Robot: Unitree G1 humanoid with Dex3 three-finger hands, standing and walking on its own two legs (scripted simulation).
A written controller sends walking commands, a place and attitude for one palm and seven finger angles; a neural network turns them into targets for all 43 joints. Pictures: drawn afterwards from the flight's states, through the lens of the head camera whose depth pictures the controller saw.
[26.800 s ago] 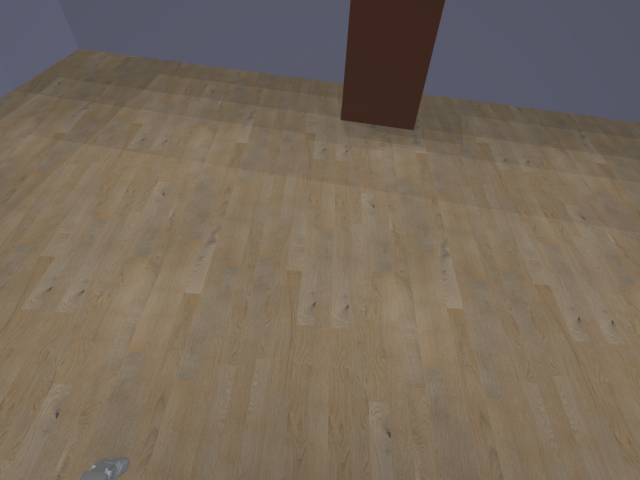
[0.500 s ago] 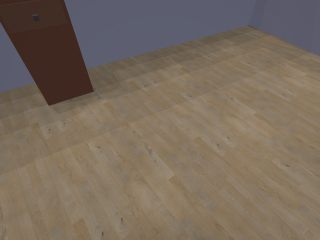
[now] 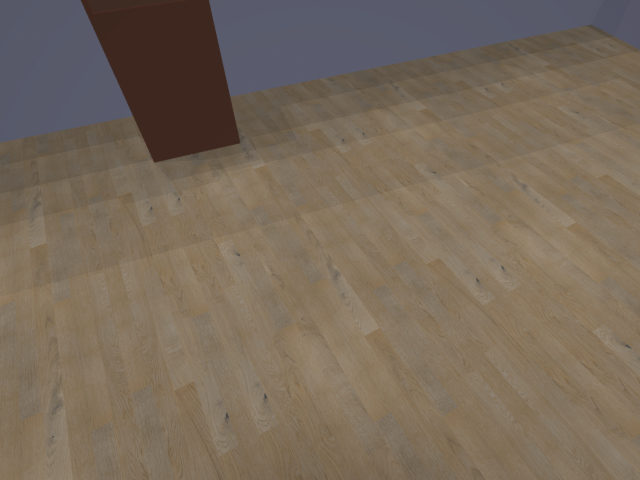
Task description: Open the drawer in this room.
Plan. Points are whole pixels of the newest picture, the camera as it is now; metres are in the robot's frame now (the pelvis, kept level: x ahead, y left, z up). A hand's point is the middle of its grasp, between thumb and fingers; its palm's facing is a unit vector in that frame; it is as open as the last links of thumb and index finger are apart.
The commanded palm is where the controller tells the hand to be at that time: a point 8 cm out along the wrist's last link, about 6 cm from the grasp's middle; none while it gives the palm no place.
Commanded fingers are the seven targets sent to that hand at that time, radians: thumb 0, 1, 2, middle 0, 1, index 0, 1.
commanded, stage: turn or walk to find it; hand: left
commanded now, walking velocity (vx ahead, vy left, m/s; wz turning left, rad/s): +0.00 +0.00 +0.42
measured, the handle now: out of the picture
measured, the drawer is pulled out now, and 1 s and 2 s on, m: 0.00 0.00 0.00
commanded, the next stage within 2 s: stand and wait in 0.22 s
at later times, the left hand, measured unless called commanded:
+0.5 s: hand out of the picture -0.09 +0.18 -0.18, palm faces +0.24 -0.95 -0.20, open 7.3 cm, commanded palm none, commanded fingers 0.00 0.90 0.90 -0.20 -0.30 -0.20 -0.30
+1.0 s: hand out of the picture +0.01 +0.19 -0.14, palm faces +0.31 -0.91 -0.28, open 7.3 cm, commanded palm none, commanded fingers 0.00 0.90 0.90 -0.20 -0.30 -0.20 -0.30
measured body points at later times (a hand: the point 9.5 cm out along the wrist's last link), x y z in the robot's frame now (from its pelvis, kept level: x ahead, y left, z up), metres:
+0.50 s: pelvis -0.01 +0.02 +0.00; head +0.04 +0.04 +0.44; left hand -0.10 +0.23 -0.17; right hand +0.16 -0.20 -0.14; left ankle -0.05 +0.12 -0.74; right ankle -0.03 -0.10 -0.73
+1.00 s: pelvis -0.02 -0.02 +0.00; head +0.01 -0.05 +0.45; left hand -0.01 +0.24 -0.12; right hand +0.08 -0.25 -0.17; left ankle -0.07 +0.11 -0.70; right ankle +0.00 -0.11 -0.73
